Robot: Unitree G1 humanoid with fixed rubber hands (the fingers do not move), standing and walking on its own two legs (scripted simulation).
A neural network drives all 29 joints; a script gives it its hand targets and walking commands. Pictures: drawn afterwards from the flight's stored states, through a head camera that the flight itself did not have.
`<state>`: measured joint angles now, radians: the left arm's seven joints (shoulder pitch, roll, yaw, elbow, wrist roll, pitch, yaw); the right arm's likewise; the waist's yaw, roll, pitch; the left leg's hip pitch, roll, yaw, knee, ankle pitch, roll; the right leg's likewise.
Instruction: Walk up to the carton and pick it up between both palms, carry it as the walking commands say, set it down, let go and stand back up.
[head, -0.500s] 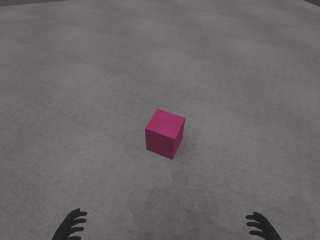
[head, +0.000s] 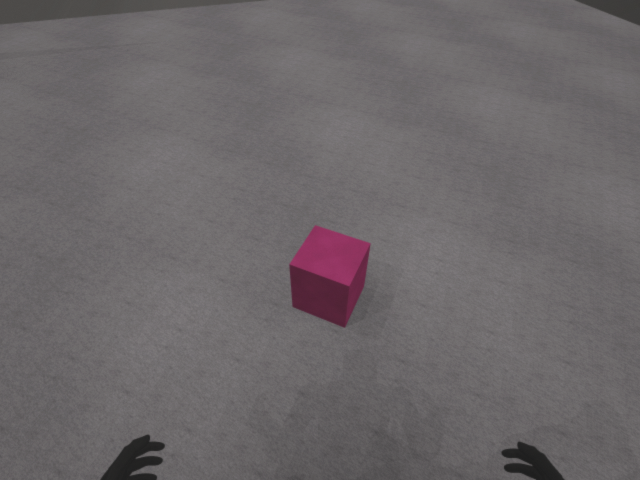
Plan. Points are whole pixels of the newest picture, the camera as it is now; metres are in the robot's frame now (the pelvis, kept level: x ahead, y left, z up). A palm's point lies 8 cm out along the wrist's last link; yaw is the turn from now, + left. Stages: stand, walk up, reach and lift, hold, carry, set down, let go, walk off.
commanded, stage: walk up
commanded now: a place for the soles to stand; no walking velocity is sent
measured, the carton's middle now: (329, 276) +0.89 -0.03 -0.62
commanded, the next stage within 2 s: none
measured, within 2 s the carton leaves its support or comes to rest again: neither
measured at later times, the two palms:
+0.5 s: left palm (116, 434) +0.21 +0.28 -0.08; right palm (560, 469) +0.18 -0.30 -0.09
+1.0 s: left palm (113, 386) +0.28 +0.32 -0.10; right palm (539, 436) +0.21 -0.29 -0.08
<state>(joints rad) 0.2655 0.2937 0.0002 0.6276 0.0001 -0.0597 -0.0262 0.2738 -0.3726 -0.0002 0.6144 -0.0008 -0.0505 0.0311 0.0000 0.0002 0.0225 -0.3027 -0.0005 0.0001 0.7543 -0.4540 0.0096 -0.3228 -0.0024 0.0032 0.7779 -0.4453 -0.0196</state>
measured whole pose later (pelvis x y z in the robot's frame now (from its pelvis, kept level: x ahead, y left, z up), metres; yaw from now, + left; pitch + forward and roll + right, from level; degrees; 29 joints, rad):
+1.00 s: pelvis +0.17 +0.03 -0.02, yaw -3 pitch -5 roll +0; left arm 0.35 0.40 0.00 0.63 0.00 -0.05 -0.04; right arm 0.44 -0.47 0.00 0.62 0.00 -0.10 0.02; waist 0.00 -0.01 0.09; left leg -0.42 0.02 0.04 0.85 -0.34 0.04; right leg -0.44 -0.01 0.04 1.02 -0.47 -0.03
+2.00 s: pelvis +0.35 +0.02 -0.01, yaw -4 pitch +0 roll +0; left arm 0.46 0.41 0.00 0.63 0.00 -0.07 -0.02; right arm 0.33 -0.49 0.00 0.62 0.00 -0.08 0.02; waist 0.01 0.02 0.06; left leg -0.56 0.03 0.04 0.89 -0.38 0.03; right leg -0.44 -0.03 0.00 0.83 -0.39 -0.03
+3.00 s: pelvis +0.41 +0.01 -0.02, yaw -4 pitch -1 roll +1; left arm 0.26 0.41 0.00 0.65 0.00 -0.03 -0.01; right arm 0.31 -0.46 0.00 0.66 0.00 -0.07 -0.01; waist 0.01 -0.01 0.07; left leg -0.43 0.04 0.04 0.88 -0.42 -0.01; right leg -0.47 -0.04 -0.01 0.90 -0.42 -0.02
